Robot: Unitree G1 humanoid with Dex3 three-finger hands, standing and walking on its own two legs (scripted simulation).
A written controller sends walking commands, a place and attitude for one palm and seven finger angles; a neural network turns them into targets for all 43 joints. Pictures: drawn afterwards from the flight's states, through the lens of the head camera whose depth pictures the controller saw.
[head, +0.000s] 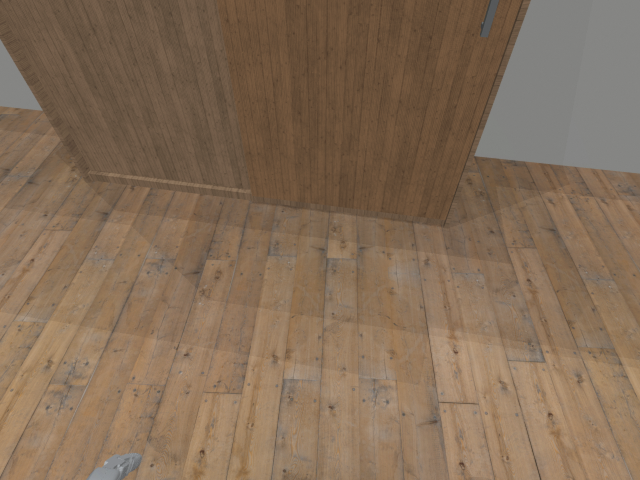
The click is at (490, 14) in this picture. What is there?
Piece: wardrobe's sliding door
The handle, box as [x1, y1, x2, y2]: [480, 0, 498, 36]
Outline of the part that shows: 498,0 490,0 484,21 481,23 480,36 487,36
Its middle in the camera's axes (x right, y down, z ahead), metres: +0.45 -0.64 +0.99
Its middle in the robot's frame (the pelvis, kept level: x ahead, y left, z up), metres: +1.22 -0.38 +0.15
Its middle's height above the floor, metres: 0.92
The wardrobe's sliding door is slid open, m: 0.00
